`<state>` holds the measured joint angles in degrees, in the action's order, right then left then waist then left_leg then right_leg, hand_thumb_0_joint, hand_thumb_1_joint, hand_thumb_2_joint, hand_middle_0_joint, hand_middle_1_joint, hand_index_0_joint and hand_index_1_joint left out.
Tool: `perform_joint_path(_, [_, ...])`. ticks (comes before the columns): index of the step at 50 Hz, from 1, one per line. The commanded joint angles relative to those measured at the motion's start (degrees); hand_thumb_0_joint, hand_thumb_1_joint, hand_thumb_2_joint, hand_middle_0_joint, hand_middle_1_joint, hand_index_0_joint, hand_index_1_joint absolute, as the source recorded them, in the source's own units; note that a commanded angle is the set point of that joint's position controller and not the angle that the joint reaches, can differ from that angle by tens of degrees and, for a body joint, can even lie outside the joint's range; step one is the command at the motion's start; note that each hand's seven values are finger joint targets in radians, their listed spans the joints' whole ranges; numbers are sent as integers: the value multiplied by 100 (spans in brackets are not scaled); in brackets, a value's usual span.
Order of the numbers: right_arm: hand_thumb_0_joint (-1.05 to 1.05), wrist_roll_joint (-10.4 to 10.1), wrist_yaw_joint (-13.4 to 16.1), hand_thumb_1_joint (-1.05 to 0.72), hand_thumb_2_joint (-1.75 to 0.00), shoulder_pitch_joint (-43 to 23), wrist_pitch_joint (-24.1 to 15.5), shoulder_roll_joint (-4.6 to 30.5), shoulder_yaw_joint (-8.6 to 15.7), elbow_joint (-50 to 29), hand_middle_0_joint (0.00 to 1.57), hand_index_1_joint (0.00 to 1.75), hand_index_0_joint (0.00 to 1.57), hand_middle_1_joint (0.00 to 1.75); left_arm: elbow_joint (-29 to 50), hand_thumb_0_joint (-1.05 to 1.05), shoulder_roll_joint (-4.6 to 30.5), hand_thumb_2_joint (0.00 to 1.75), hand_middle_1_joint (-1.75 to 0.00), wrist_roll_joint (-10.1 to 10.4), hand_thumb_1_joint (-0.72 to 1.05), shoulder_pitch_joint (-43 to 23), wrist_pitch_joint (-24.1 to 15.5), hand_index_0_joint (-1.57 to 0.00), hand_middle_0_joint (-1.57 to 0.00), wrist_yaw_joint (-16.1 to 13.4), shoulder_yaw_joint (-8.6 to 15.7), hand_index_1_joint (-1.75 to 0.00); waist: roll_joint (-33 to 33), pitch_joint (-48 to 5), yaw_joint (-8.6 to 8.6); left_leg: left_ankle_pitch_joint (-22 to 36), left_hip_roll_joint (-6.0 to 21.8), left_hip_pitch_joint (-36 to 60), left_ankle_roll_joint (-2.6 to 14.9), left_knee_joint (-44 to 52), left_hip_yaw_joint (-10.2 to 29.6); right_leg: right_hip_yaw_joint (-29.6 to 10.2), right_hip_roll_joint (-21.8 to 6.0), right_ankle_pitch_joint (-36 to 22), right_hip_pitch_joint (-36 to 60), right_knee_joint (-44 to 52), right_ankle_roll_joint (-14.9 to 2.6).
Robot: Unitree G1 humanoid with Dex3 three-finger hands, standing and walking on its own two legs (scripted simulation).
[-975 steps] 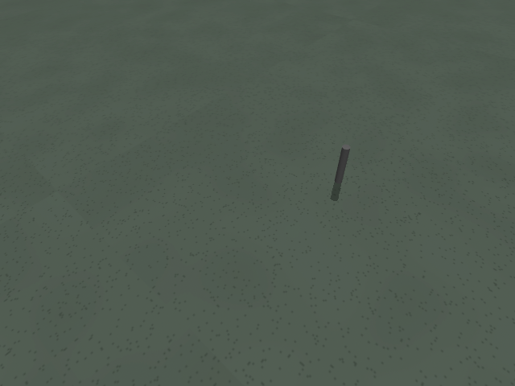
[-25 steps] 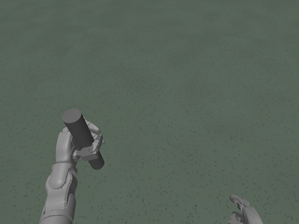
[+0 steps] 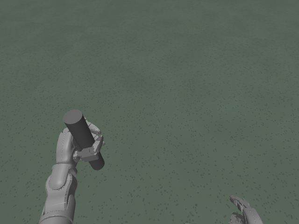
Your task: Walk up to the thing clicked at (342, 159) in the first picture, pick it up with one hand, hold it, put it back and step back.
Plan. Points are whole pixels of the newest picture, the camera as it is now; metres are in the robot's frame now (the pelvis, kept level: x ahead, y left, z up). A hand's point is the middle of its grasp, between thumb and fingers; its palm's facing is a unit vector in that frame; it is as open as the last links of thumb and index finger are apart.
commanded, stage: hold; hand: left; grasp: from the side
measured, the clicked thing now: (87, 144) +0.32 +0.18 +0.05
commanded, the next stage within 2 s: crouch in 0.10 s
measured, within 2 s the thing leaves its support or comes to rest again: neither
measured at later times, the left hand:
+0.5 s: hand (95, 151) +0.32 +0.17 +0.02, palm faces +0.03 -1.00 +0.01, open 5.2 cm
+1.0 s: hand (110, 174) +0.35 +0.18 -0.23, palm faces +0.01 -1.00 -0.02, open 5.2 cm
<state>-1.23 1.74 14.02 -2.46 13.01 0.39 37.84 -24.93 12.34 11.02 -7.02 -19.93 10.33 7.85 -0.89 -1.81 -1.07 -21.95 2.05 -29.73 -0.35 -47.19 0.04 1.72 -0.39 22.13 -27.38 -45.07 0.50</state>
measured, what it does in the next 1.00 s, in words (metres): lowers itself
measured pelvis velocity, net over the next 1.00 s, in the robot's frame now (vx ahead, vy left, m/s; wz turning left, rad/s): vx -0.05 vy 0.00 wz -0.03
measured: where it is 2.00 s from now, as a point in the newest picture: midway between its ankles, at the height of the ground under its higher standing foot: outside the picture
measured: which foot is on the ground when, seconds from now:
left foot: down 0.00-1.00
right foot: down 0.00-1.00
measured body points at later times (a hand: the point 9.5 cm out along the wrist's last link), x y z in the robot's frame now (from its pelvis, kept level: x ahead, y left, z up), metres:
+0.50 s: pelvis -0.01 +0.00 -0.01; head +0.04 +0.01 +0.43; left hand +0.31 +0.22 +0.02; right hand +0.13 -0.25 -0.11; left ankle +0.02 +0.12 -0.71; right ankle +0.01 -0.13 -0.71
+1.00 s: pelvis -0.05 +0.00 -0.22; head +0.11 +0.01 +0.20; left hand +0.34 +0.23 -0.23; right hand +0.09 -0.26 -0.34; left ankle +0.02 +0.12 -0.71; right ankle +0.01 -0.13 -0.71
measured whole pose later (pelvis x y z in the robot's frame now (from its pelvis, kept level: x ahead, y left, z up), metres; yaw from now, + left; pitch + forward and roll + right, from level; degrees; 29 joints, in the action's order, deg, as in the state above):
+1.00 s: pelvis -0.05 +0.00 -0.22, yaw -2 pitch +31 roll -3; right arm 3.8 -3.4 7.7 -4.0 14.5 -0.1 39.4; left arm -52.9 15.7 10.0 -26.5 -42.9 14.8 17.5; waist -0.2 -11.6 -3.4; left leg -37.4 2.4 -96.5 -0.6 -102.9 2.6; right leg 2.4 -0.4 38.6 -94.0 -101.7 -0.1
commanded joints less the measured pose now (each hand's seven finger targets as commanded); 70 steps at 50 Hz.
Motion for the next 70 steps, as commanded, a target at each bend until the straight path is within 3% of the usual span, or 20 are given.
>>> perform_joint_path(1, [0, -6, 53, -88, -90, -235, -302, 814, 285, -700, 20, 30, 20, 30, 1552, 0, 817, 122, -135, 181, 63, -1954, -508, -128, -127, 2, 320, -134, -167, -1506, -67, 885, -102, 779, 37, 725, 44, 43, 123, -1099, 260, 598, -133])
perform_joint_path(5, [0, 0, 71, -89, -90, -164, -317, 817, 273, -655, 20, 30, 20, 30, 1454, 0, 831, 121, -134, 129, 63, -1696, -492, -128, -127, -32, 289, -133, -110, -1592, -57, 1182, -109, 913, 32, 681, 43, 43, 120, -1346, 407, 566, -117])
perform_joint_path(6, [0, -8, 68, -89, -90, -180, -327, 798, 267, -699, 20, 30, 20, 30, 1563, 0, 618, 121, -134, 137, 62, -1799, -483, -128, -126, -32, 93, -133, -82, -1579, -71, 1248, -105, 903, 30, 689, 50, 58, 123, -1423, 414, 568, -126])
perform_joint_path(12, [0, -9, 76, -85, -89, -276, -295, 787, 260, -763, 20, 30, 20, 30, 1238, 0, 621, 118, -133, 70, 66, -1606, -331, -134, -132, -59, 136, -131, 123, -1291, -63, 1120, -127, 687, 78, 674, -2, 19, 91, -1379, 346, 686, -90])
perform_joint_path(15, [0, 8, 60, -85, -89, -299, -262, 763, 264, -722, 20, 30, 20, 30, 898, 0, 742, 120, -135, 26, 66, -1401, -312, -135, -134, -111, 393, -133, 145, -1135, 19, 1038, -158, 454, 93, 597, -47, -9, 59, -1322, 298, 675, -86])
perform_joint_path(20, [0, 52, -57, -86, -89, -323, -303, 755, 286, -718, 20, 30, 20, 30, 646, 0, 596, 124, -137, 42, 68, -1782, -608, -136, -135, -153, 423, -136, 111, -936, -96, 426, -133, -29, 98, 434, 16, 20, 84, -714, -259, 382, -127])
perform_joint_path(27, [0, 170, -160, -87, -90, -110, -489, 873, 393, -516, 20, 30, 20, 30, -361, 0, 524, 123, -138, 16, 63, -2286, -1445, -136, -135, 80, 342, -137, 49, -1667, -359, 163, -130, -851, 108, -726, 144, -5, 102, -440, -1629, -768, -150])
perform_joint_path(29, [0, 218, -197, -87, -90, -62, -524, 875, 379, -513, 20, 30, 20, 30, -450, 0, 705, 122, -138, 29, 59, -2597, -1749, -136, -134, 145, 495, -137, -41, -2044, -366, 12, -147, -1279, 100, -1190, 182, -2, 107, -273, -2118, -1212, -166])
perform_joint_path(32, [0, 265, -249, -88, -90, -131, -564, 946, 359, -576, 20, 30, 20, 30, -890, 0, 781, 125, -141, 64, 58, -2749, -2139, -137, -136, 205, 660, -140, -96, -2564, -337, -166, -163, -2027, 105, -1916, 252, -8, 113, -28, -2887, -1923, -193])
perform_joint_path(35, [0, 301, -288, -87, -90, -186, -527, 1020, 326, -608, 20, 30, 20, 30, -1157, 0, 999, 126, -141, 58, 60, -2628, -2420, -138, -137, 294, 857, -140, -413, -2937, -123, -168, -179, -2571, 62, -2444, 316, -1, 102, 132, -3581, -2610, -239])
perform_joint_path(39, [0, 370, -338, -87, -90, -112, -450, 1142, 315, -570, 20, 30, 20, 30, -1233, 0, 1166, 126, -140, -19, 60, -2905, -2675, -139, -139, 425, 966, -140, -652, -3677, -114, 372, -142, -2836, 40, -3087, 401, 83, 124, -120, -4334, -3442, -302])
perform_joint_path(43, [0, 426, -381, -89, -90, -79, -380, 1161, 321, -467, 20, 30, 20, 30, -1302, 0, 1117, 126, -137, 0, 59, -3338, -2743, -135, -136, 451, 936, -138, -425, -4160, -270, 682, -140, -3484, 116, -3928, 374, 28, 149, -418, -4768, -4015, -258])
perform_joint_path(46, [0, 468, -433, -89, -90, -67, -350, 1219, 339, -350, 20, 30, 20, 30, -1577, 0, 1114, 127, -136, 24, 63, -3427, -2758, -133, -134, 452, 1022, -136, -325, -4157, -356, 409, -140, -4019, 126, -4317, 416, 24, 147, -213, -5188, -4395, -255])
perform_joint_path(47, [0, 465, -448, -88, -90, -54, -329, 1240, 352, -286, 20, 30, 20, 30, -1679, 0, 1281, 128, -136, 57, 63, -3445, -2770, -132, -133, 442, 1242, -136, -169, -4107, -283, 190, -133, -4279, 149, -4477, 381, -35, 151, -27, -5278, -4428, -232])
perform_joint_path(49, [0, 499, -489, -88, -90, -49, -317, 1227, 338, -212, 20, 30, 20, 30, -1888, 0, 1276, 128, -137, 32, 65, -3572, -2814, -133, -133, 467, 1242, -137, -17, -4213, -394, 66, -136, -4743, 178, -4843, 362, -70, 147, 9, -5375, -4672, -208])
perform_joint_path(53, [0, 597, -557, -88, -90, -156, -271, 1198, 295, -155, 20, 30, 20, 30, -2259, 0, 1432, 130, -137, -137, 67, -3837, -2935, -131, -131, 474, 1372, -137, -85, -4104, -399, -464, -133, -5445, 155, -5315, 278, -101, 129, 525, -5884, -5102, -215])
perform_joint_path(59, [0, 692, -614, -89, -90, -173, -220, 1216, 229, -68, 20, 30, 20, 30, -2113, 0, 2053, 128, -137, -289, 61, -4674, -3084, -131, -132, 443, 1743, -137, -484, -4518, -373, -929, -134, -6044, 107, -5918, 161, -103, 144, 938, -6325, -5717, -245])
perform_joint_path(64, [0, 700, -613, -88, -90, -249, -205, 1303, 198, 59, 20, 30, 20, 30, -2408, 0, 1967, 127, -134, -278, 63, -4953, -3037, -130, -130, 449, 1687, -134, -657, -4110, -500, -1668, -135, -6437, 89, -6173, 152, 117, 158, 1505, -7088, -6132, -263])
perform_joint_path(67, [0, 705, -617, -88, -90, -237, -172, 1372, 176, 112, 20, 30, 20, 30, -2742, 0, 1943, 126, -134, -356, 61, -4769, -2932, -130, -130, 457, 1630, -134, -723, -3943, -515, -1777, -131, -6529, 84, -6271, 209, 318, 172, 1510, -7472, -6468, -287])
perform_joint_path(70, [0, 713, -613, -88, -90, -202, -116, 1439, 174, 103, 20, 30, 20, 30, -2780, 0, 2108, 127, -136, -426, 60, -4738, -2881, -132, -132, 409, 1780, -136, -647, -4057, -508, -1574, -147, -6712, 94, -6523, 194, 387, 177, 1327, -7534, -6711, -296])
